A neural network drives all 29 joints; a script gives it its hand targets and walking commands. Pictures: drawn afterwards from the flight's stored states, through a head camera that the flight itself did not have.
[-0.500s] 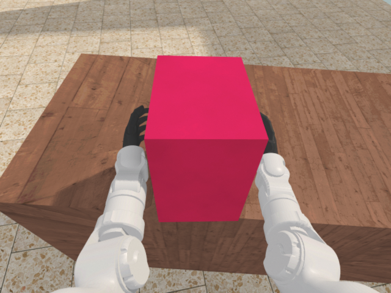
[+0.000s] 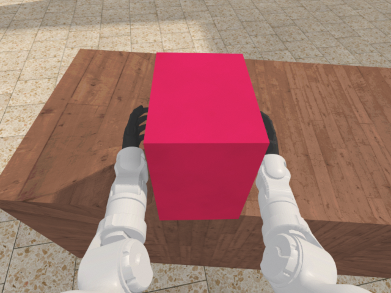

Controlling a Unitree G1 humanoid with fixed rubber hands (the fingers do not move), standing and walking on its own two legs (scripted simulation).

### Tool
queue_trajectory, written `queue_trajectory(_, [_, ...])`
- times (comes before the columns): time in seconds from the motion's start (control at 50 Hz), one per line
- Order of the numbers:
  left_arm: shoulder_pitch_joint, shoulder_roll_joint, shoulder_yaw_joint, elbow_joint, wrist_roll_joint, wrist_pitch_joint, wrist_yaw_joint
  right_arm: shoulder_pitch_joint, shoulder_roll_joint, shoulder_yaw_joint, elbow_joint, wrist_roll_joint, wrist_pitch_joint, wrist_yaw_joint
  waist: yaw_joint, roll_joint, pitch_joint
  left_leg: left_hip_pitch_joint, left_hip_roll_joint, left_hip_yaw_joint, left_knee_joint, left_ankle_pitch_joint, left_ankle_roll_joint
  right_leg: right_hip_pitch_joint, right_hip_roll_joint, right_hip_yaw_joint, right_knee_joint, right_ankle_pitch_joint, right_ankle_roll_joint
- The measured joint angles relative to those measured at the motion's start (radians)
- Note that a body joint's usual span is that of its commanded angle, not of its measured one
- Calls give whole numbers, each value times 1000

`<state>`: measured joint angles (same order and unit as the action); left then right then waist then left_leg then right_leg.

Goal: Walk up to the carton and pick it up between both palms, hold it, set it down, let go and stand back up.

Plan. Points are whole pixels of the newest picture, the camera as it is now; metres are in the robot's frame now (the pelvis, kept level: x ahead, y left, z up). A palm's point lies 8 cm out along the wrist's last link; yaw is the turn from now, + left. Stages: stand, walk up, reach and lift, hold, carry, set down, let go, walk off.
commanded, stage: set down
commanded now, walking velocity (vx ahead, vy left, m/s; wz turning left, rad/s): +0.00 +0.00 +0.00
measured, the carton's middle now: (199, 140) +0.44 +0.01 +0.03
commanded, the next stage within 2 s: none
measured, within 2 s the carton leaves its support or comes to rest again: neither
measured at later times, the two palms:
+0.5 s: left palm (134, 151) +0.39 +0.15 +0.05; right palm (267, 155) +0.38 -0.14 +0.05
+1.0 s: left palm (137, 138) +0.42 +0.15 +0.05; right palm (285, 139) +0.43 -0.19 +0.05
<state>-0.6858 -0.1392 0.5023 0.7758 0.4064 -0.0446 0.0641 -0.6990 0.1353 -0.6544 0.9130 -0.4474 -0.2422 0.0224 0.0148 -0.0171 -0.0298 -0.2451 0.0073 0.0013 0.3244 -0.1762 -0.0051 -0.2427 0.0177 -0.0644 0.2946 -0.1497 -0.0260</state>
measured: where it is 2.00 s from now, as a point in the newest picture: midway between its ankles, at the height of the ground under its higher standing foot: outside the picture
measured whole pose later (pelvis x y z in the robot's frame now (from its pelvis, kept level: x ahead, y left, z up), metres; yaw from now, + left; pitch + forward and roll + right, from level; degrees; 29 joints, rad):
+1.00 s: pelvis -0.01 +0.00 -0.02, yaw -3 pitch +19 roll -2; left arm -0.87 0.07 0.12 1.13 -0.06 -0.11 0.20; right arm -0.90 -0.25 -0.02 1.26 0.24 -0.20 -0.07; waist 0.07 0.03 -0.22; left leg -0.63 0.05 0.03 0.57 -0.26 -0.01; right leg -0.61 0.06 -0.04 0.46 -0.18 -0.03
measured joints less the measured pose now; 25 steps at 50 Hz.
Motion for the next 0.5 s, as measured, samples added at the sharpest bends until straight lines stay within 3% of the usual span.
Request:
queue_trajectory(0.38, [14,-6,13,-24,24,1,-9,6,9,-3,-12,-1,-32,16,-4,-2,37,16,-2,7,1,-1,2,8,-3,6,13,-5,2])
queue_trajectory(0.5, [18,6,7,-2,25,1,7,1,-1,9,12,0,-29,18,-2,-8,42,8,-1,18,0,3,1,-7,-2,16,20,-2,2])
